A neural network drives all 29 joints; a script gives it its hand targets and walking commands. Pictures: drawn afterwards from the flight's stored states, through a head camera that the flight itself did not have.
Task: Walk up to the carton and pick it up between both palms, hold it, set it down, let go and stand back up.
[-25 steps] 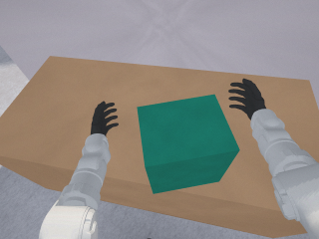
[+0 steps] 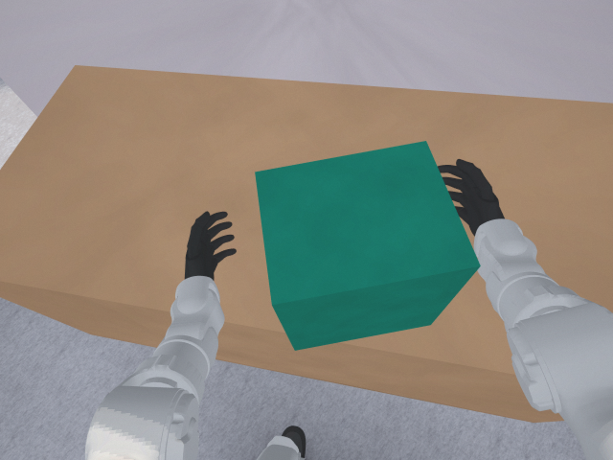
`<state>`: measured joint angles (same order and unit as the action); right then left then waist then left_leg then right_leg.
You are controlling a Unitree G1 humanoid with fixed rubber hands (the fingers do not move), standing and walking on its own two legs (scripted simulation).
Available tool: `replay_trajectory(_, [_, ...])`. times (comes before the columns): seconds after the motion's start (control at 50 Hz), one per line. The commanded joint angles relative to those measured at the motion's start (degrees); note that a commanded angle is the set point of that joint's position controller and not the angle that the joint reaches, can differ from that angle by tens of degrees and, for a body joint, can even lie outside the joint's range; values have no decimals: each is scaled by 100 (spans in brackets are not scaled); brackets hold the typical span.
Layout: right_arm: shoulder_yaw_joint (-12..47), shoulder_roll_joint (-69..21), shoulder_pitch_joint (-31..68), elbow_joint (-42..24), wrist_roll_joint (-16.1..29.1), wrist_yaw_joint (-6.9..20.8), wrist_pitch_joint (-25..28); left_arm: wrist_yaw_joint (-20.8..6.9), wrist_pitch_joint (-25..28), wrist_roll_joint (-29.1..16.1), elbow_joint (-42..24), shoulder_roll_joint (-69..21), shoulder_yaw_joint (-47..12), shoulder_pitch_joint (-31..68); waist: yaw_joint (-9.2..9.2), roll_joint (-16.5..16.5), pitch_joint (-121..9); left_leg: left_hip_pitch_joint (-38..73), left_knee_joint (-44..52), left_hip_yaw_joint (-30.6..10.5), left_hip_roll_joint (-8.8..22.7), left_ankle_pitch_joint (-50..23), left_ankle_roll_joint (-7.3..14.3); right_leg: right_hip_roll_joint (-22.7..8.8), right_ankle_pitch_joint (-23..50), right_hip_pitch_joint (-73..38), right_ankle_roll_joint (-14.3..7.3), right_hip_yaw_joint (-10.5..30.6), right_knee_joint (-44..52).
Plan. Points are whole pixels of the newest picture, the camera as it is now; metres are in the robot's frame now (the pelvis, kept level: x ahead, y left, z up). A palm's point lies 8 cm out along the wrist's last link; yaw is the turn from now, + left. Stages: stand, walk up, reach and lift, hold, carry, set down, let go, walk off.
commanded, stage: reach and lift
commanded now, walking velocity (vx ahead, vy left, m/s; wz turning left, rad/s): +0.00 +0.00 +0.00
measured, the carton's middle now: (353, 257) +0.42 +0.07 -0.06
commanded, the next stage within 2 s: none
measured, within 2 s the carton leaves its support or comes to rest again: neither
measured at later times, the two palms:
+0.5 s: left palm (224, 253) +0.37 +0.24 -0.02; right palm (472, 212) +0.49 -0.08 -0.01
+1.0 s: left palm (228, 270) +0.35 +0.23 -0.03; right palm (457, 222) +0.47 -0.06 -0.01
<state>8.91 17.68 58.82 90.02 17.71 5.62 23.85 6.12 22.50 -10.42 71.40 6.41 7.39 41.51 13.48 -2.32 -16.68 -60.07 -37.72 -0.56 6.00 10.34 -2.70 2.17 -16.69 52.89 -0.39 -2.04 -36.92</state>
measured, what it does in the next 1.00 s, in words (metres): stands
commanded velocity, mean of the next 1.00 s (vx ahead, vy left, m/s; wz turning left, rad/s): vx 0.00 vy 0.00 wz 0.00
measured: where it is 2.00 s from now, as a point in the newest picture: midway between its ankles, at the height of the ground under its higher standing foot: outside the picture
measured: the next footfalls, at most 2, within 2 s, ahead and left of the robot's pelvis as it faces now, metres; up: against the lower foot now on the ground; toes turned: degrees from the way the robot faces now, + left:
none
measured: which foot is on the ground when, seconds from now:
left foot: down 0.00-1.00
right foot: down 0.00-1.00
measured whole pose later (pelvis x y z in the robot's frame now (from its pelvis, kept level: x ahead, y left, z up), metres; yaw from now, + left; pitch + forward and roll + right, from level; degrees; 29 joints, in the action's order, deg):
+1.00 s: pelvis +0.00 +0.00 +0.00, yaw -1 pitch +32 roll -2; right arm -16.1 8.7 58.5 85.8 -12.5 -0.5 31.5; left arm 8.1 30.9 7.9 65.5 -3.3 29.8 38.7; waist 12.3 -0.1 -14.0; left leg -58.7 -38.9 2.8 6.8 12.1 -2.1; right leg 2.8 -17.8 52.9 -0.2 0.9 -38.6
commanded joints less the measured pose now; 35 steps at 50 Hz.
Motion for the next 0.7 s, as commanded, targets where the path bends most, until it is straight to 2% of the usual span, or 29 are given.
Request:
replay_trajectory(0.0, [-75, 769, 2702, -984, -11, -46, 536, -36, 542, -120, -1183, 815, 63, 2265, 127, -153, -4686, 2862, -626, 639, -366, -3121, -146, 216, 1317, -829, -14, -114, 11])
replay_trajectory(0.02, [-86, 785, 2675, -1010, -111, -55, 591, -37, 587, -36, -1110, 800, 172, 2112, 233, -194, -4679, 2834, -638, 624, -371, -3174, -165, 261, 1411, -902, 42, -151, -50])
replay_trajectory(0.04, [-75, 721, 2736, -1026, -62, -10, 599, -36, 583, -136, -1160, 716, -22, 2281, 196, -33, -4788, 2887, -661, 670, -408, -3202, -152, 267, 1282, -722, 7, -200, -77])
replay_trajectory(0.06, [-288, 925, 2685, -948, -173, -3, 633, -26, 625, -227, -1353, 812, -7, 2394, 31, -98, -5062, 3006, -716, 577, -383, -3239, -176, 235, 1430, -664, 8, -158, -128])
replay_trajectory(0.08, [-85, 712, 2723, -1057, -155, -13, 647, -29, 640, -167, -1041, 647, 91, 2208, 185, -225, -5018, 2841, -743, 669, -384, -3209, -162, 315, 1417, -916, 32, -183, -159])
replay_trajectory(0.1, [-97, 715, 2692, -1149, -210, -28, 686, -47, 696, -144, -1192, 774, 131, 2262, 173, -311, -5080, 2828, -801, 652, -426, -3009, -132, 287, 1386, -702, 99, -211, -216])
replay_trajectory(0.16, [-134, 681, 2617, -1229, -263, -76, 784, -83, 706, -109, -1205, 523, 143, 1862, 97, -475, -5424, 2753, -933, 633, -450, -3468, -137, 356, 2171, -978, 62, -182, -377])
replay_trajectory(0.18, [-140, 566, 2664, -1568, -337, -115, 808, -130, 728, -65, -1389, 630, 345, 1954, 222, -681, -5659, 2740, -1052, 671, -474, -3577, -104, 330, 2587, -992, 119, -135, -490])
replay_trajectory(0.22, [-137, 703, 2606, -1572, -368, -190, 942, -160, 723, 92, -1366, 699, 659, 1506, 294, -750, -5783, 2634, -1167, 596, -459, -4020, -137, 302, 3389, -1293, 157, -68, -680])
replay_trajectory(0.26, [-95, 714, 2709, -1602, -483, -255, 1049, -207, 657, 123, -1411, 537, 547, 1622, 126, -732, -5724, 2333, -1214, 632, -507, -3915, -175, 286, 4072, -1873, 189, -41, -730])
replay_trajectory(0.28, [-17, 578, 2677, -1513, -395, -284, 1056, -210, 580, 315, -1464, 422, 700, 1366, 344, -640, -5583, 2241, -1216, 635, -501, -4021, -192, 302, 4243, -2147, 217, 0, -787])
replay_trajectory(0.3, [-88, 627, 2628, -1279, -495, -347, 1056, -218, 469, 320, -1248, 321, 732, 1361, 106, -918, -5221, 2271, -1129, 552, -487, -3863, -167, 331, 4050, -2089, 232, -32, -715])
replay_trajectory(0.34, [-92, 539, 2657, -1250, -454, -334, 1043, -174, 450, 412, -1441, 373, 782, 1400, 294, -895, -5125, 2469, -1154, 558, -504, -3699, -121, 302, 3822, -1706, 234, 47, -745])
replay_trajectory(0.36, [-180, 547, 2683, -909, -588, -309, 1001, -128, 411, 428, -1281, 199, 676, 1386, 184, -962, -4891, 2551, -1054, 512, -460, -3531, -110, 355, 3439, -1537, 142, -30, -544])
replay_trajectory(0.38, [-204, 369, 2866, -1086, -592, -304, 977, -96, 462, 261, -1475, 195, 655, 1686, 162, -1191, -4851, 2463, -1060, 506, -454, -3390, -59, 329, 2951, -1372, 148, -20, -542])
replay_trajectory(0.4, [-38, 273, 2735, -863, -448, -289, 861, -101, 404, 254, -1174, 128, 609, 1636, 171, -1124, -4432, 2453, -972, 630, -416, -3286, -63, 358, 2524, -1193, 131, -19, -386])
replay_trajectory(0.42, [-51, 121, 2710, -946, -475, -280, 874, -105, 483, 236, -1148, 78, 591, 1609, 215, -1161, -4475, 2276, -1028, 656, -435, -3060, -47, 320, 2598, -1244, 148, 27, -401])
replay_trajectory(0.44, [-138, 160, 2853, -781, -563, -273, 800, -89, 441, 161, -1136, -118, 353, 1799, -66, -1149, -4167, 2599, -876, 617, -405, -2862, -65, 375, 2049, -1209, 174, -42, -292])
replay_trajectory(0.46, [-63, -87, 2787, -1202, -588, -274, 821, -108, 506, 240, -1008, 125, 584, 1650, 191, -1075, -4200, 2439, -930, 663, -433, -2823, 16, 297, 2181, -1323, 110, 64, -317])
replay_trajectory(0.48, [-207, -27, 2728, -959, -712, -256, 816, -93, 542, 339, -988, 33, 618, 1619, 187, -1109, -4047, 2204, -861, 698, -487, -3047, -50, 352, 2672, -1405, 111, 16, -285])
replay_trajectory(0.5, [18, -192, 2541, -836, -631, -291, 713, -95, 483, 394, -852, 13, 595, 1455, 39, -1172, -3809, 2584, -788, 615, -459, -3008, 1, 286, 2493, -1601, 154, 68, -297])
replay_trajectory(0.52, [-266, 32, 2707, -822, -698, -302, 766, -93, 512, 416, -1278, 120, 596, 1781, 48, -866, -4108, 2698, -822, 687, -520, -3329, -67, 305, 2804, -1674, 189, -10, -326])
replay_trajectory(0.54, [-188, -50, 2619, -938, -575, -306, 748, -64, 487, 523, -1227, 135, 901, 1633, 254, -842, -4000, 2714, -806, 725, -531, -3502, -73, 370, 2723, -1769, 188, 40, -271])
replay_trajectory(0.56, [-290, -35, 2655, -433, -702, -278, 677, -17, 444, 653, -1141, -46, 760, 1847, 114, -677, -3773, 2485, -731, 697, -450, -2982, -69, 341, 2201, -1341, 146, 78, -203])
replay_trajectory(0.58, [-287, -160, 2739, -560, -623, -281, 644, 19, 428, 720, -1120, 7, 902, 1852, 315, -622, -3679, 2306, -768, 766, -486, -2686, -22, 265, 1931, -1375, 129, 145, -244])
replay_trajectory(0.6, [-217, -345, 2767, -821, -749, -276, 477, 39, 417, 501, -1349, -111, 513, 2237, -78, -548, -3587, 2555, -545, 757, -417, -2026, 34, 275, 944, -1660, 96, 204, -21])
replay_trajectory(0.62, [-356, -514, 2524, -1090, -899, -284, 452, 94, 460, 754, -1230, 61, 756, 1885, 149, -424, -3525, 2716, -433, 732, -432, -2075, -22, 212, 984, -1589, 58, 180, 69])
replay_trajectory(0.66, [-486, -382, 2601, -796, -922, -382, 478, 140, 452, 759, -1227, 6, 799, 1878, 174, -470, -3698, 2778, -670, 839, -461, -2783, -33, 230, 1586, -1428, 90, 118, -29])
replay_trajectory(0.68, [-513, -421, 2671, -898, -795, -394, 512, 133, 453, 814, -1428, -24, 847, 2044, 203, -289, -3756, 2747, -686, 789, -522, -2951, -24, 272, 1765, -1257, 122, 70, -75])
